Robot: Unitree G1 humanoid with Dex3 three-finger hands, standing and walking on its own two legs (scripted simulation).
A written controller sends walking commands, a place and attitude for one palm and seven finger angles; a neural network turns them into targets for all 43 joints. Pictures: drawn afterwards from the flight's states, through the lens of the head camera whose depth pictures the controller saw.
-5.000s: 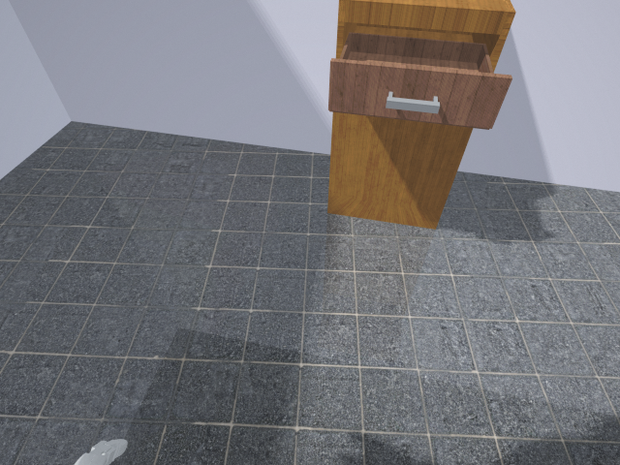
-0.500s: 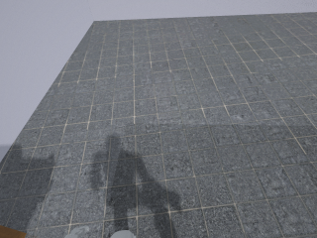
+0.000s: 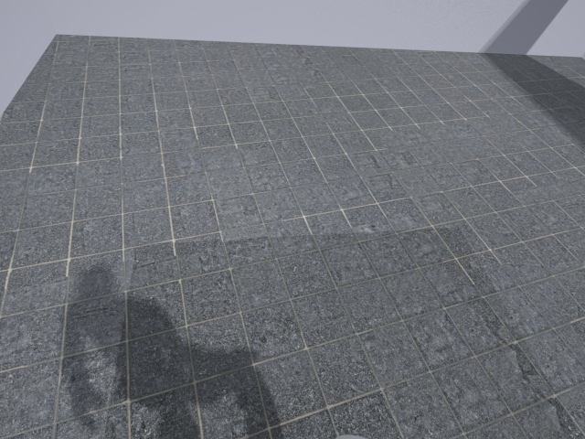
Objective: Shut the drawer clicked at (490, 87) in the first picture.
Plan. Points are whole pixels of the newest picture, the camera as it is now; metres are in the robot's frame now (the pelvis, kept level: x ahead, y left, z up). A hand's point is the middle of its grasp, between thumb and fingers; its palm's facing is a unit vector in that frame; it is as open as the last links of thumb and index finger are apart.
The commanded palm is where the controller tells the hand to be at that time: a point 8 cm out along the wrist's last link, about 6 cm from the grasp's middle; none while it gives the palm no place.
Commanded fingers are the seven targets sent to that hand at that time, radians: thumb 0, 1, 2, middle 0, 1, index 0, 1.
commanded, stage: walk to a spot facing it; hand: left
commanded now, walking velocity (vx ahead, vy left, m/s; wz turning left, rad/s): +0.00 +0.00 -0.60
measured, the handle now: out of the picture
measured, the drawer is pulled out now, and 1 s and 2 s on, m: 0.28 0.28 0.28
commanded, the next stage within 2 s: turn to face it in 0.38 s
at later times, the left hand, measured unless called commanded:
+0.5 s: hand (250, 355) +0.28 +0.09 -0.15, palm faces -0.30 -0.91 -0.28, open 7.4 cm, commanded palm none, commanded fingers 0.00 0.90 0.90 -0.20 -0.30 -0.20 -0.30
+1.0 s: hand (201, 417) +0.18 +0.15 -0.19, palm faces -0.04 -0.97 -0.22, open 7.3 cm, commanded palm none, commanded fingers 0.00 0.90 0.90 -0.20 -0.30 -0.20 -0.30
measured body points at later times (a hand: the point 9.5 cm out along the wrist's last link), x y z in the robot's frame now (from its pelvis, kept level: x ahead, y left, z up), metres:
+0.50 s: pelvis +0.08 -0.06 -0.02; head +0.12 -0.09 +0.43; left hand +0.29 +0.14 -0.13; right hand +0.01 -0.28 -0.18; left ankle +0.06 +0.11 -0.64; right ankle +0.10 -0.12 -0.74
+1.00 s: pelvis +0.12 -0.04 -0.01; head +0.14 -0.02 +0.43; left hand +0.18 +0.21 -0.17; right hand +0.14 -0.28 -0.16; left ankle +0.13 +0.05 -0.74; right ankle +0.08 -0.13 -0.70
